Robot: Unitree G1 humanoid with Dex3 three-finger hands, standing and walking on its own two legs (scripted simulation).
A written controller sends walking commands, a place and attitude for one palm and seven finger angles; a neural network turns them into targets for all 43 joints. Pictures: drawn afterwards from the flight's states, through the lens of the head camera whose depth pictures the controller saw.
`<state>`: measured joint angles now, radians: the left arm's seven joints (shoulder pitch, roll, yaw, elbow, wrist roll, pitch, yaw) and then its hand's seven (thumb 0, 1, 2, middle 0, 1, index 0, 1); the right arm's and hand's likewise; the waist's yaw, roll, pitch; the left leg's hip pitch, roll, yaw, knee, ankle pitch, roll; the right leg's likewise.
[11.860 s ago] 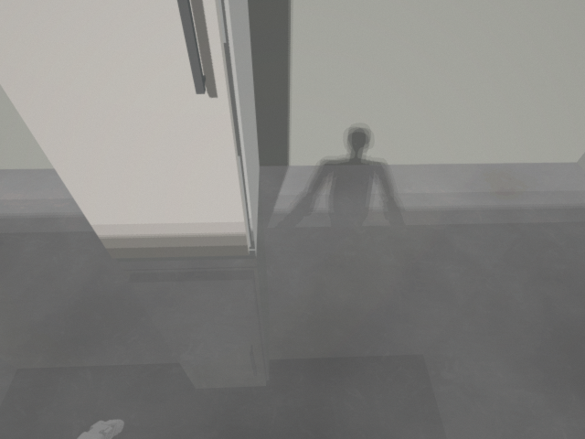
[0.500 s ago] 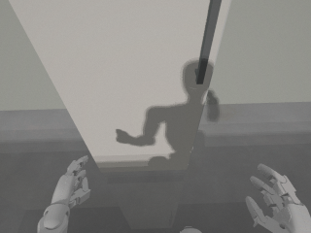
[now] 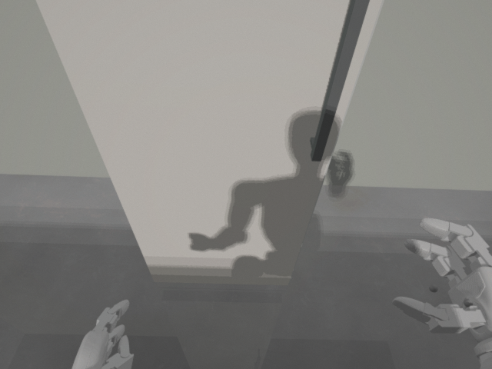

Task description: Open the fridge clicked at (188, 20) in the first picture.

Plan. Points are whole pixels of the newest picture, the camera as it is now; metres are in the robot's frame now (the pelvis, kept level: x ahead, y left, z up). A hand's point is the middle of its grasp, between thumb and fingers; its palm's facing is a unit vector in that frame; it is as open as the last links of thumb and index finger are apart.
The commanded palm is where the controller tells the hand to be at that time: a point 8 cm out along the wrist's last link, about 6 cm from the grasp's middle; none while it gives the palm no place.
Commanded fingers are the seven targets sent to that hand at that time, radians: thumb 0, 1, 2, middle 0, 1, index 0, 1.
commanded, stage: raise the hand to about handle height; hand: right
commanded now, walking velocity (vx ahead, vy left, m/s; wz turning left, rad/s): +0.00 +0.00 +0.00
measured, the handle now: (336, 68) +0.53 -0.13 +0.25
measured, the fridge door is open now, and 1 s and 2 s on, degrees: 0 0 0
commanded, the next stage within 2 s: move the hooked fingers beside the handle in 1.12 s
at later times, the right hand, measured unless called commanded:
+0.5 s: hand out of the picture +0.24 -0.28 +0.21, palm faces +0.09 +0.99 -0.09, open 13.9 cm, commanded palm +0.21 -0.32 +0.22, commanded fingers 0.00 0.50 -0.30 0.30 1.20 0.30 1.20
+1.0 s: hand out of the picture +0.27 -0.28 +0.23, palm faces +0.08 +0.99 -0.07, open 13.9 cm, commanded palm +0.23 -0.32 +0.24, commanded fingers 0.00 0.50 -0.30 0.30 1.20 0.30 1.20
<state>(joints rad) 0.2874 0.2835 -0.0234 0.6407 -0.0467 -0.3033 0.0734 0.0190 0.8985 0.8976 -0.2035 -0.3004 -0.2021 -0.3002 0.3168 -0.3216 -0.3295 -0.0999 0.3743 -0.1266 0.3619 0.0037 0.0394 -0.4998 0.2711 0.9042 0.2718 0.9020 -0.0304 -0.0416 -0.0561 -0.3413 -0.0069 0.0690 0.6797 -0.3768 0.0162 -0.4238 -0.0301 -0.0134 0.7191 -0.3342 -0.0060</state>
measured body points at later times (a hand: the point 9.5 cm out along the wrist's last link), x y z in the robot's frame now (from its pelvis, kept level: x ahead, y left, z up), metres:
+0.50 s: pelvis -0.01 +0.00 +0.02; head -0.04 +0.01 +0.47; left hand +0.21 +0.19 -0.04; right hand +0.23 -0.33 +0.22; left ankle -0.01 +0.11 -0.72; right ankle +0.02 -0.11 -0.72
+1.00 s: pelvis -0.01 +0.00 +0.02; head -0.04 +0.02 +0.47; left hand +0.20 +0.23 -0.04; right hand +0.26 -0.33 +0.24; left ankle -0.01 +0.11 -0.72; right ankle +0.02 -0.11 -0.72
